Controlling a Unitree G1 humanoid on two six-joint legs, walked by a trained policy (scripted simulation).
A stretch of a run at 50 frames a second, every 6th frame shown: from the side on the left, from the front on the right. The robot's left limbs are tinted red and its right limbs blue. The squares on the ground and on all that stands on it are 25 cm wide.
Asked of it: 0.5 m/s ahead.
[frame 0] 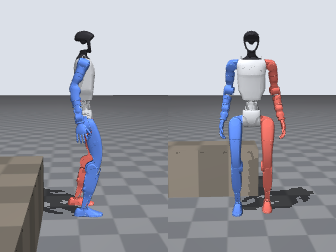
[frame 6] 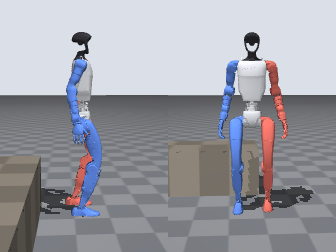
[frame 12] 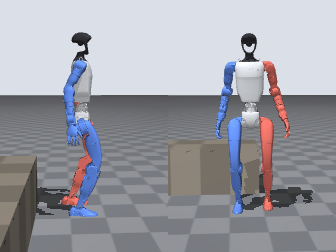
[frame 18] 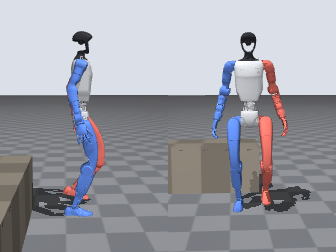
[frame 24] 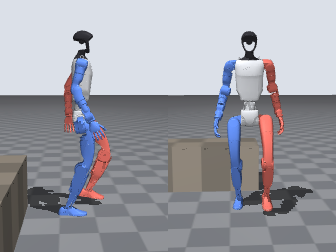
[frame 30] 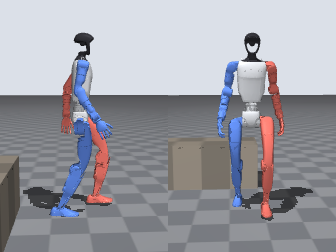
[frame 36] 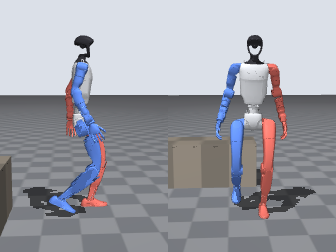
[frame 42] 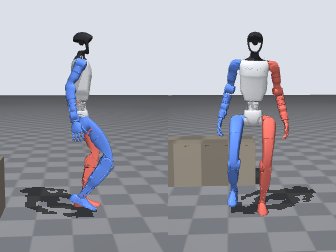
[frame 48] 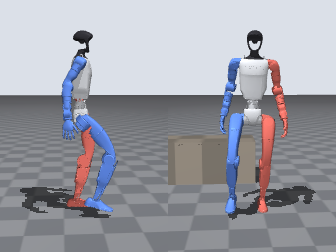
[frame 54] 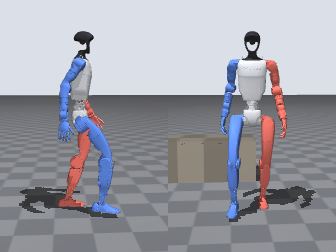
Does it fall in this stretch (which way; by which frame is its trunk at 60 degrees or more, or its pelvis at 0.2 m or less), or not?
no
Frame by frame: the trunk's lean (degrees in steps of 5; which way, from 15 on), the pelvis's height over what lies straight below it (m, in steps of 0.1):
0: 0, 0.8
6: 0, 0.8
12: 0, 0.8
18: 0, 0.8
24: 0, 0.8
30: 5, 0.8
36: 5, 0.7
42: 5, 0.8
48: 5, 0.8
54: 5, 0.8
